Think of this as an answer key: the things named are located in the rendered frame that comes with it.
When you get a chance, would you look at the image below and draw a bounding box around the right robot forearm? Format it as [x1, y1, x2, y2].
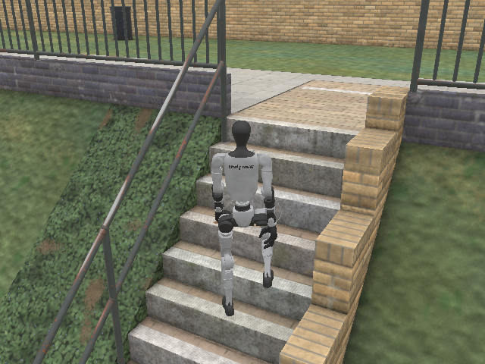
[264, 186, 277, 227]

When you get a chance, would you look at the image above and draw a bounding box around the right robot thigh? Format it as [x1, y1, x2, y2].
[254, 208, 269, 239]

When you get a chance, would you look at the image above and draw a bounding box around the left robot hand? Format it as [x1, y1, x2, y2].
[215, 210, 231, 222]

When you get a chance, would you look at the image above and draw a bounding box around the left robot upper arm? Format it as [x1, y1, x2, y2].
[211, 153, 226, 193]

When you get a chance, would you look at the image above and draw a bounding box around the left robot forearm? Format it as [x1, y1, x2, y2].
[211, 184, 224, 212]

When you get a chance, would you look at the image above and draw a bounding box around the right robot upper arm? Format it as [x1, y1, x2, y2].
[257, 153, 273, 197]

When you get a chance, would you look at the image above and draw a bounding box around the left robot thigh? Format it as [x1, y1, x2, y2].
[218, 214, 234, 270]

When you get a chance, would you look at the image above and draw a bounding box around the right robot hand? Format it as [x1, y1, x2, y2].
[259, 225, 277, 249]

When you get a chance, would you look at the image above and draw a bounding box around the robot thigh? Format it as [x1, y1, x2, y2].
[218, 214, 234, 270]
[254, 208, 269, 239]

